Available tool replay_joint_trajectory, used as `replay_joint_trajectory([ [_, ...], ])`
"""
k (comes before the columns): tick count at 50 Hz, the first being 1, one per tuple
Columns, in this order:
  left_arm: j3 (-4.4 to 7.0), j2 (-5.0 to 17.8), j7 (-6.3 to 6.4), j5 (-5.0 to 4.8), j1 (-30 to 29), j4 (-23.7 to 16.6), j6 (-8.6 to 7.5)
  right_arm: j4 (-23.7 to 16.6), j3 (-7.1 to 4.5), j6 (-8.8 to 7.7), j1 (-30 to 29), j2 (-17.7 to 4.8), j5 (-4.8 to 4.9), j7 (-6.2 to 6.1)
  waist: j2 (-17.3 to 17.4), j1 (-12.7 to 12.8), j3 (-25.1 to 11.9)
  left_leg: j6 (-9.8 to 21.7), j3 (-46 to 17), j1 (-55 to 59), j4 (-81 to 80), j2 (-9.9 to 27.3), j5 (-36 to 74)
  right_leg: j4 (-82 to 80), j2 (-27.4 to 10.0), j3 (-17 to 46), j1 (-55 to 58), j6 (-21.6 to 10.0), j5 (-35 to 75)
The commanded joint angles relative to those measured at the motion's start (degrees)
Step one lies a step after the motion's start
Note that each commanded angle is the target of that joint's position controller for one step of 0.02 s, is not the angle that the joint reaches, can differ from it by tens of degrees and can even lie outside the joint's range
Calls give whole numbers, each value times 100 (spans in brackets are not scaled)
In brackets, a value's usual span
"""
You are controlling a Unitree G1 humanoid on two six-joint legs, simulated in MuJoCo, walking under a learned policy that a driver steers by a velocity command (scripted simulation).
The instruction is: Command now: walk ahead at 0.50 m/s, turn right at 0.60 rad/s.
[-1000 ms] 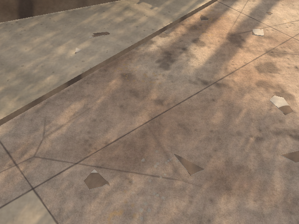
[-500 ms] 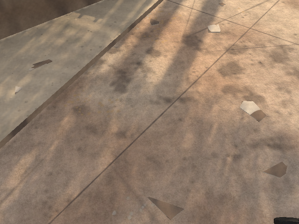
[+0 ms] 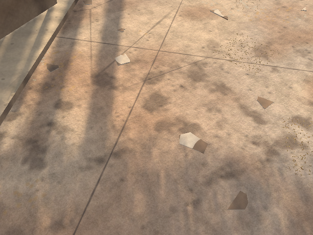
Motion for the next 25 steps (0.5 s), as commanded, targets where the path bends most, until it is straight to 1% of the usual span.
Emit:
replay_joint_trajectory([
  [1, -19, 104, -100, 5, -354, -432, -110, -377, -200, -63, -460, -937, 29, -39, 632, 55, 66, 796, -514, 113, -805, 1469, 1526, -872, -100, -84, -41, -13, 879],
  [4, -68, 20, -213, -4, -899, -610, -140, -226, -232, 18, -180, -1087, 89, -54, 578, -147, 245, 712, -188, 403, -769, 1559, 1612, -1585, -13, -385, 100, -125, 1018],
  [6, -55, 71, -274, -19, -1088, -730, -135, -148, -266, 86, -75, -1193, 153, -46, 610, -149, 329, 647, -54, 739, -624, 1686, 1992, -1874, 57, -522, 132, -261, 712],
  [7, -26, 136, -295, -10, -1083, -771, -130, -133, -286, 122, -85, -1258, 186, -50, 649, -76, 298, 596, 47, 886, -421, 1721, 2614, -1987, 156, -630, 277, -363, 446],
  [8, 25, 234, -302, 11, -973, -785, -115, -133, -315, 156, -108, -1353, 217, -66, 747, 51, 166, 539, 164, 1008, -71, 1727, 3627, -2043, 333, -789, 578, -484, 133],
  [9, 101, 374, -294, 31, -683, -747, -89, -140, -346, 194, -123, -1452, 250, -89, 864, 262, -73, 481, 273, 1078, 483, 1711, 4671, -2058, 555, -956, 1056, -619, -175],
  [10, 232, 588, -269, 27, 19, -581, -66, -156, -352, 238, -188, -1483, 276, -109, 833, 697, -458, 379, 423, 919, 1452, 1601, 5259, -2296, 809, -1075, 1990, -805, -131],
  [11, 426, 925, -183, 7, 1039, -306, -23, -188, -286, 237, -181, -1330, 251, -136, 637, 1209, -968, 173, 533, 66, 2822, 1393, 4736, -2572, 914, -880, 3604, -1042, 205],
  [12, 541, 1481, -58, -42, 1472, -190, 20, -391, -74, 187, 87, -665, -38, -109, -662, 1024, -1409, -122, 512, -2056, 4835, 831, 556, -2607, -404, 1281, 5469, -1605, 195],
  [13, 490, 1669, -109, -27, 1300, -433, -102, -674, 67, -20, 147, -495, -9, -41, -1201, 747, -2395, -273, -776, -3571, 6264, -143, -2292, -3642, -1439, 4444, 6437, -2622, -1023],
  [14, 341, 1131, -159, 7, 1270, -398, -191, -781, -73, -164, -554, -1049, 217, 32, -410, 1089, -2007, -192, -1347, -4196, 6402, 210, -1816, -3973, -1305, 3948, 6216, -2258, -1183],
  [15, 272, 948, -158, 24, 1079, -338, -252, -885, -47, -248, -803, -1032, 292, 59, -302, 959, -1240, -86, -1245, -4279, 6013, 419, -1300, -4001, -1091, 3121, 5432, -2037, -840],
  [16, 223, 815, -147, 22, 683, -361, -274, -803, -34, -273, -791, -949, 167, 11, 205, 663, -826, -102, -1244, -3939, 5495, 651, -903, -4010, -821, 2520, 4565, -1832, -263],
  [17, 167, 658, -129, 61, 378, -424, -283, -757, -75, -239, -723, -1008, 48, -16, 144, 452, -612, -156, -1257, -3549, 5062, 782, -671, -4080, -635, 2103, 3931, -1748, 375],
  [18, 134, 606, -102, 115, 214, -492, -283, -731, -92, -170, -614, -1014, 23, -2, 24, 298, -539, -209, -1269, -3235, 4912, 835, -516, -4209, -519, 1922, 3514, -1736, 699],
  [20, 142, 643, -44, 99, 189, -438, -315, -711, -66, -61, -561, -868, -29, -2, 28, 211, -481, -390, -1154, -3023, 4505, 795, -361, -4330, -427, 1648, 3040, -1807, 1275],
  [22, 128, 661, 36, 104, 288, -313, -329, -720, 1, 1, -732, -686, -40, 6, 31, 247, -371, -541, -1029, -3068, 3874, 764, 197, -4423, -322, 1183, 2828, -1746, 1546],
  [23, 112, 643, 68, 119, 303, -249, -326, -732, 46, 7, -898, -596, -37, 20, -20, 317, -263, -573, -971, -3007, 3393, 745, 619, -4399, -220, 904, 2750, -1631, 1934],
  [25, 87, 616, 109, 132, 398, -102, -300, -755, 123, -26, -1241, -442, -34, 70, -90, 493, -196, -543, -808, -2556, 2454, 583, 1520, -4234, 37, 348, 2564, -1341, 2504],
])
